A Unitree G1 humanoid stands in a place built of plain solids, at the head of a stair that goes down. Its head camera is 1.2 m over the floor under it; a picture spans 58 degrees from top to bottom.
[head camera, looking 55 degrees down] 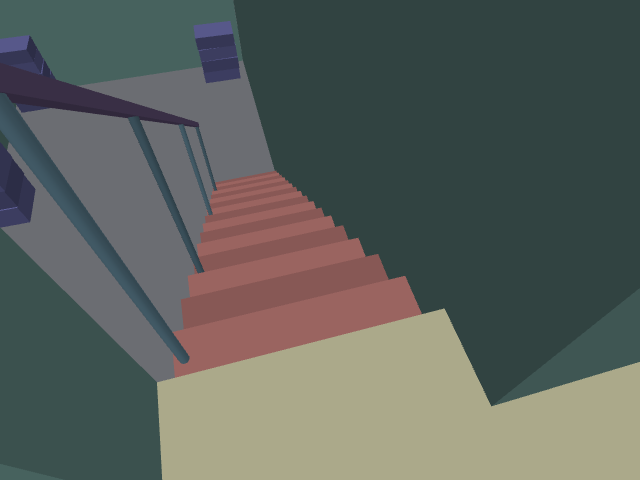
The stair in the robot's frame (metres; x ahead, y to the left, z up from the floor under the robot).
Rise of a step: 0.20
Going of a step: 0.24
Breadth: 0.86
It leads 15 degrees to the left of straight ahead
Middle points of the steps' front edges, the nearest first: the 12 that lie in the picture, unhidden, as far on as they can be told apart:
0.48 0.03 0.00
0.70 0.10 -0.19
0.93 0.16 -0.39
1.16 0.22 -0.59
1.38 0.28 -0.79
1.61 0.34 -0.98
1.84 0.40 -1.18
2.06 0.46 -1.38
2.29 0.53 -1.58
2.52 0.59 -1.77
2.74 0.65 -1.97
2.97 0.71 -2.17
